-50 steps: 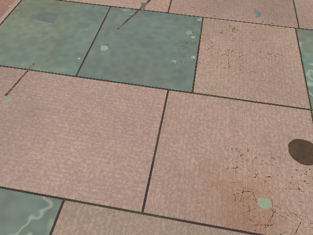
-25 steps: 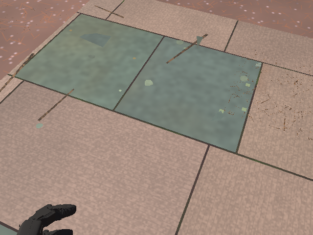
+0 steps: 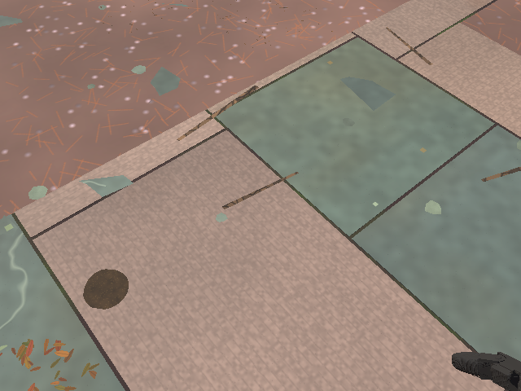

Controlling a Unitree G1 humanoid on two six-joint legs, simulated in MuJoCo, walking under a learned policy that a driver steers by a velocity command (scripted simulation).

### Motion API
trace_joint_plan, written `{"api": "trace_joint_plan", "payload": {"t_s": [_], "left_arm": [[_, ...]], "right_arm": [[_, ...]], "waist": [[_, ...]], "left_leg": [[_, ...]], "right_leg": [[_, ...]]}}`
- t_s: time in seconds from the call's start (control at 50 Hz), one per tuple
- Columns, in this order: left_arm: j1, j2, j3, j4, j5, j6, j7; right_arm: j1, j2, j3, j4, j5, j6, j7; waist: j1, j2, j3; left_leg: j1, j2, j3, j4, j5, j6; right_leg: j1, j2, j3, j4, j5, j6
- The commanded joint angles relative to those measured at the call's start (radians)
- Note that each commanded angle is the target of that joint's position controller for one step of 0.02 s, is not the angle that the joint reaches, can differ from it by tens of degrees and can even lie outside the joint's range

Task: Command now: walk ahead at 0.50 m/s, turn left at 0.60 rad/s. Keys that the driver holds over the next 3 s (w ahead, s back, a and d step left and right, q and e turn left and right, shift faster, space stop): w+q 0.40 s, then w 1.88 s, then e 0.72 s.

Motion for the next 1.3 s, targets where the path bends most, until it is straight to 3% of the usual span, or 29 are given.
{"api": "trace_joint_plan", "payload": {"t_s": [0.02,0.04,0.06,0.08,0.1,0.12,0.16,0.26,0.38,0.46,0.5,0.52,0.54,0.56,0.58,0.6,0.62,0.68,0.78,0.92,0.96,1.0,1.02,1.04,1.06,1.08,1.12,1.2,1.3], "left_arm": [[-0.049,0.19,0.037,-0.066,-0.007,0.006,0.017],[-0.009,0.08,0.002,-0.103,0.04,-0.004,0.012],[0.001,0.041,-0.023,-0.154,0.032,-0.043,-0.001],[-0.121,0.134,-0.001,-0.176,-0.008,-0.07,-0.014],[-0.157,0.131,-0.004,-0.191,-0.019,-0.084,-0.019],[-0.152,0.119,-0.006,-0.176,0.003,-0.087,-0.011],[-0.12,0.134,0.006,-0.166,0.027,-0.066,-0.008],[-0.208,0.072,-0.011,-0.199,0.043,-0.035,-0.005],[-0.385,0.064,-0.021,-0.253,0.019,-0.051,-0.028],[-0.321,0.102,-0.003,-0.245,0.018,-0.066,-0.04],[-0.16,0.138,0.02,-0.209,0.036,-0.075,-0.033],[-0.018,0.197,0.032,-0.199,0.05,-0.077,-0.028],[0.077,0.258,0.054,-0.143,0.046,-0.064,-0.039],[0.066,0.162,0.031,-0.155,0.013,-0.062,-0.044],[0.017,0.112,0.016,-0.162,0.012,-0.055,-0.039],[-0.031,0.1,0.007,-0.171,0.026,-0.048,-0.036],[-0.061,0.085,0.001,-0.167,0.032,-0.045,-0.034],[-0.064,0.064,-0.01,-0.153,0.03,-0.052,-0.029],[-0.015,0.127,0.004,-0.118,0.014,-0.044,-0.018],[0.082,0.154,0.006,-0.063,-0.003,-0.014,-0.015],[0.077,0.171,0.012,-0.054,-0.005,-0.003,-0.01],[0.057,0.164,0.007,-0.056,-0.006,0.004,-0.004],[0.045,0.121,-0.013,-0.079,0.014,0.001,-0.001],[0.143,0.009,-0.05,-0.114,0.026,-0.02,-0.005],[0.115,0.073,-0.037,-0.1,0.008,-0.04,-0.01],[0.031,0.136,-0.019,-0.126,-0.015,-0.051,-0.016],[-0.052,0.119,-0.019,-0.141,0.004,-0.049,-0.015],[-0.018,0.064,-0.023,-0.129,0.016,-0.009,-0.013],[-0.187,0.034,-0.034,-0.174,0.022,-0.011,-0.018]], "right_arm": [[0.308,-0.206,-0.097,0.007,0.001,-0.001,-0.016],[0.39,-0.308,-0.12,0.028,0.006,0.005,-0.038],[0.358,-0.343,-0.111,-0.014,0.002,-0.014,-0.03],[0.358,-0.25,-0.084,-0.009,-0.004,-0.028,-0.02],[0.324,-0.212,-0.071,0.0,-0.005,-0.037,-0.02],[0.252,-0.187,-0.062,-0.007,-0.003,-0.04,-0.022],[0.166,-0.148,-0.045,-0.033,-0.017,-0.041,-0.029],[0.205,-0.183,-0.054,-0.005,-0.011,-0.046,-0.06],[0.296,-0.194,-0.057,0.041,0.002,-0.032,-0.071],[0.305,-0.169,-0.051,0.061,-0.002,-0.023,-0.075],[0.299,-0.117,-0.032,0.058,-0.009,-0.021,-0.07],[0.339,-0.067,-0.011,0.043,-0.027,-0.024,-0.07],[0.476,-0.037,-0.001,0.041,0.012,-0.035,-0.071],[0.43,-0.136,-0.017,0.063,0.019,-0.039,-0.073],[0.301,-0.174,-0.027,0.045,0.014,-0.038,-0.071],[0.229,-0.164,-0.024,0.028,-0.001,-0.039,-0.072],[0.192,-0.148,-0.024,0.016,-0.013,-0.044,-0.068],[0.219,-0.097,-0.017,0.026,-0.01,-0.043,-0.059],[0.082,-0.05,0.008,-0.008,-0.019,-0.052,-0.051],[-0.093,-0.062,0.009,-0.051,0.0,-0.067,-0.019],[-0.074,-0.085,0.001,-0.052,-0.002,-0.071,-0.013],[0.118,-0.145,-0.033,0.007,-0.014,-0.07,-0.022],[0.296,-0.206,-0.055,0.042,-0.024,-0.067,-0.034],[0.376,-0.314,-0.076,0.058,-0.034,-0.059,-0.039],[0.398,-0.231,-0.056,0.066,-0.016,-0.055,-0.036],[0.331,-0.19,-0.038,0.064,-0.013,-0.057,-0.036],[0.217,-0.133,-0.019,0.056,-0.022,-0.058,-0.031],[0.167,-0.125,-0.019,0.075,-0.023,-0.082,-0.027],[0.221,-0.159,-0.027,0.126,-0.019,-0.08,-0.045]], "waist": [[-0.234,-0.087,-0.183],[-0.208,0.136,-0.258],[-0.152,0.239,-0.421],[-0.211,0.102,-0.359],[-0.188,0.083,-0.234],[-0.137,-0.004,-0.164],[-0.071,0.028,-0.111],[-0.082,0.026,-0.064],[-0.155,0.067,-0.034],[-0.123,0.115,-0.045],[-0.043,0.101,-0.134],[-0.009,-0.037,-0.281],[-0.055,-0.396,-0.364],[-0.023,-0.251,-0.275],[-0.002,-0.146,-0.151],[-0.017,-0.074,-0.091],[-0.039,-0.066,-0.046],[-0.079,-0.126,-0.057],[-0.044,-0.095,-0.034],[0.005,-0.108,0.011],[-0.026,-0.118,0.002],[-0.134,-0.098,-0.116],[-0.211,-0.039,-0.251],[-0.173,0.22,-0.377],[-0.202,0.22,-0.418],[-0.194,0.156,-0.256],[-0.139,0.057,-0.111],[-0.063,0.068,-0.066],[-0.105,0.032,-0.011]], "left_leg": [[0.491,-0.115,0.047,-0.087,0.003,0.093],[0.813,0.117,-0.333,-0.095,0.006,0.189],[0.987,0.295,-0.878,-0.272,-0.176,0.363],[0.957,0.271,-0.793,-0.324,-0.186,0.301],[0.826,0.235,-0.645,-0.324,-0.125,0.264],[0.671,0.188,-0.539,-0.327,-0.037,0.228],[0.474,0.136,-0.437,-0.366,0.11,0.209],[0.335,0.077,-0.324,-0.397,0.209,0.201],[0.334,0.06,-0.352,-0.34,0.033,0.139],[0.441,0.108,-0.435,-0.231,0.047,0.109],[0.418,0.033,-0.383,-0.039,0.178,0.06],[0.267,-0.04,-0.306,0.255,-0.01,0.016],[-0.071,-0.163,-0.209,0.56,-0.443,-0.052],[-0.196,-0.106,-0.262,0.677,-0.435,-0.058],[-0.231,-0.07,-0.24,0.695,-0.343,-0.056],[-0.201,-0.035,-0.201,0.665,-0.277,-0.055],[-0.182,-0.004,-0.188,0.603,-0.229,-0.054],[-0.091,0.04,-0.144,0.482,-0.182,-0.061],[-0.099,0.054,-0.096,0.192,0.009,-0.088],[-0.005,0.0,-0.056,-0.07,0.116,-0.068],[0.051,-0.014,-0.048,-0.112,0.057,-0.039],[0.345,-0.057,-0.008,-0.167,0.061,0.009],[0.628,0.071,-0.141,-0.126,0.083,0.066],[0.971,0.32,-0.589,-0.183,-0.036,0.224],[0.977,0.345,-0.773,-0.293,-0.174,0.256],[0.856,0.307,-0.633,-0.311,-0.181,0.211],[0.602,0.22,-0.432,-0.361,-0.038,0.169],[0.403,0.171,-0.284,-0.462,0.122,0.175],[0.403,0.134,-0.164,-0.497,0.166,0.144]], "right_leg": [[-0.165,-0.18,0.024,0.466,1.01,-0.108],[-0.536,-0.086,0.027,0.819,0.319,-0.056],[-0.812,0.083,0.249,1.066,-0.204,-0.032],[-0.925,0.027,0.353,1.097,-0.128,-0.047],[-0.941,-0.01,0.337,1.032,-0.042,-0.067],[-0.876,-0.05,0.338,0.942,0.029,-0.064],[-0.747,-0.085,0.342,0.839,0.095,-0.046],[-0.721,-0.047,0.309,0.586,0.284,0.018],[-0.604,0.034,0.318,0.249,0.493,0.008],[-0.535,0.035,0.318,0.185,0.375,-0.045],[-0.287,0.009,0.317,0.149,0.369,-0.109],[-0.015,-0.165,0.506,0.182,0.383,-0.185],[0.233,-0.338,0.997,0.026,0.095,-0.343],[0.199,-0.338,1.065,-0.033,-0.142,-0.325],[0.083,-0.303,0.911,-0.041,-0.122,-0.286],[-0.038,-0.261,0.791,-0.051,-0.008,-0.268],[-0.124,-0.225,0.713,-0.071,0.094,-0.27],[-0.205,-0.168,0.575,-0.118,0.279,-0.271],[-0.206,-0.159,0.438,-0.167,0.429,-0.274],[-0.135,-0.186,0.383,-0.126,0.453,-0.233],[-0.092,-0.207,0.384,-0.077,0.539,-0.215],[-0.126,-0.146,0.315,0.151,0.792,-0.174],[-0.289,-0.101,0.272,0.409,0.649,-0.135],[-0.69,0.066,0.231,0.795,0.102,-0.063],[-0.828,0.064,0.355,0.94,-0.157,-0.064],[-0.903,0.009,0.355,0.974,-0.094,-0.075],[-0.848,-0.059,0.321,0.874,0.052,-0.07],[-0.722,-0.09,0.317,0.754,0.163,-0.039],[-0.747,-0.076,0.302,0.459,0.428,-0.025]]}}
Next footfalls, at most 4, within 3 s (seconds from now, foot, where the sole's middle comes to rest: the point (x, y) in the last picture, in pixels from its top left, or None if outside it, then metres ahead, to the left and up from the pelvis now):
0.02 left None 0.18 0.10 -0.76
0.50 right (311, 377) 0.48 -0.06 -0.76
1.02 left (190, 301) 0.65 0.27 -0.76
1.54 right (249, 200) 1.01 0.15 -0.76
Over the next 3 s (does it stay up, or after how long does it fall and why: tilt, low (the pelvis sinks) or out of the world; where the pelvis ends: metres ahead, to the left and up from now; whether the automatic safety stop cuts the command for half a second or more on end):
stays up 1.38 0.44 0.01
